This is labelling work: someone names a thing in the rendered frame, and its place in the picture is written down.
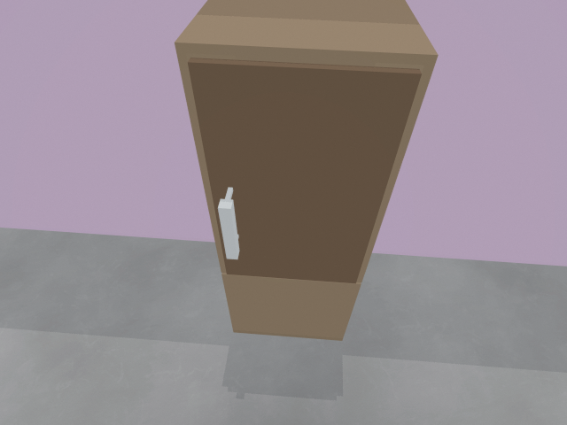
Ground handle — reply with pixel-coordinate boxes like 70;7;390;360
218;187;239;259

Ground cupboard door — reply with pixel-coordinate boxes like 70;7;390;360
188;58;422;283

